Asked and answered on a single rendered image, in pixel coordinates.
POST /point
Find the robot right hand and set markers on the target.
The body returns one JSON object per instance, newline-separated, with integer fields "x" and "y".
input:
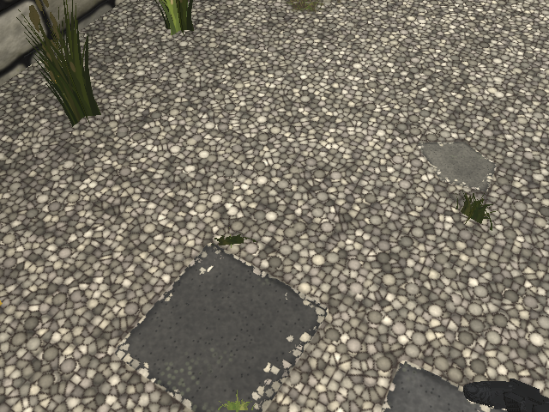
{"x": 515, "y": 396}

